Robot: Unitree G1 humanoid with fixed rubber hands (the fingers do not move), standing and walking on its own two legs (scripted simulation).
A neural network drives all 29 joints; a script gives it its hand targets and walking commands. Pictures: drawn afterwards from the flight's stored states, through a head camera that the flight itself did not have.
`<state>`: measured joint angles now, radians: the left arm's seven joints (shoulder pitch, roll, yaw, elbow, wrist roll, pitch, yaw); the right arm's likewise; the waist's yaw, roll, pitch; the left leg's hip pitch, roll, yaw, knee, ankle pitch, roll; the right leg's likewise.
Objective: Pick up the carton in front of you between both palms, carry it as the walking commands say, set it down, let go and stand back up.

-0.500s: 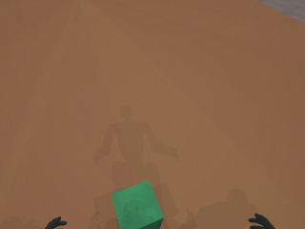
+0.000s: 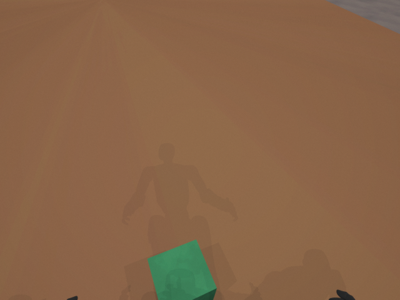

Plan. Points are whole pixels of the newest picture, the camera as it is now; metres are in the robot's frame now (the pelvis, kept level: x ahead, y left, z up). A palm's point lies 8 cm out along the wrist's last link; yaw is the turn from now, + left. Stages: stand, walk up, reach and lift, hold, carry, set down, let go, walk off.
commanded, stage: stand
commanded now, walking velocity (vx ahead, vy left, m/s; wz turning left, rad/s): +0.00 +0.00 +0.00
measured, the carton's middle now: (181, 282) +0.36 +0.06 -0.65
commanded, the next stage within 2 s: none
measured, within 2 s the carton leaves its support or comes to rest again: neither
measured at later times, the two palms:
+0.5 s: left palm out of the picture +0.07 +0.30 -0.11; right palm out of the picture +0.07 -0.32 -0.09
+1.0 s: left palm out of the picture +0.07 +0.30 -0.11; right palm out of the picture +0.08 -0.32 -0.09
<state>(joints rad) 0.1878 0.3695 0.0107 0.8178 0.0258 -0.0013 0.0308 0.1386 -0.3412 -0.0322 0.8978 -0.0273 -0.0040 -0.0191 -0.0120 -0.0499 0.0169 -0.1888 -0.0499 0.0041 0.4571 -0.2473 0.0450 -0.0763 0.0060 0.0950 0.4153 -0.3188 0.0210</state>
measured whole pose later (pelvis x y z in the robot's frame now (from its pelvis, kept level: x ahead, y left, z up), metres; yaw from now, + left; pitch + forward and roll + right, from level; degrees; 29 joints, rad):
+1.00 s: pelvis -0.02 -0.01 +0.01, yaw +0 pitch -2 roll +0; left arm 0.15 0.40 0.00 0.99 0.02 -0.01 0.02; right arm 0.09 -0.38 -0.02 1.06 -0.01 -0.01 -0.01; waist -0.01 -0.03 0.03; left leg -0.15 -0.04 -0.01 0.36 -0.17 0.04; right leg -0.04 0.01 0.09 0.32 -0.24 0.01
